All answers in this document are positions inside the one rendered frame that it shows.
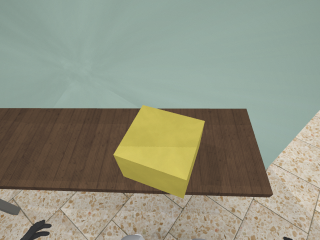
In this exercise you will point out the robot left hand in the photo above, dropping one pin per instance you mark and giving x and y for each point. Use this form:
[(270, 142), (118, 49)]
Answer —
[(32, 232)]

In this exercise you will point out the carton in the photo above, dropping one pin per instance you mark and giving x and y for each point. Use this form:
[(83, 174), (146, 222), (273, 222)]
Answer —
[(159, 149)]

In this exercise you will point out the table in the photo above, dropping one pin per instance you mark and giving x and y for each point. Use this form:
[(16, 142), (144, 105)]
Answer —
[(72, 149)]

